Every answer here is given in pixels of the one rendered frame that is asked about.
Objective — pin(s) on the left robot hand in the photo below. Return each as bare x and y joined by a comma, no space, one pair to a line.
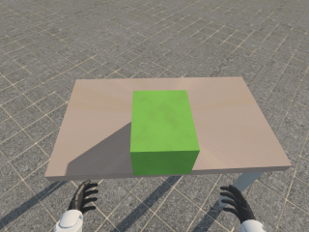
78,201

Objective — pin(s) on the carton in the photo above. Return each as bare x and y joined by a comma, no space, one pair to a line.
163,139

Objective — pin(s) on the right robot hand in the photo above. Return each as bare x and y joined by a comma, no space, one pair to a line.
242,209

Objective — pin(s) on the right robot forearm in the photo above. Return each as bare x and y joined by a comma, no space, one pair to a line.
252,225

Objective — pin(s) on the left robot forearm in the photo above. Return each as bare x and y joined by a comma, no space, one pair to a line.
70,221

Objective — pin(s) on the table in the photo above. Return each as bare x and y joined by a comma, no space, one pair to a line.
233,134

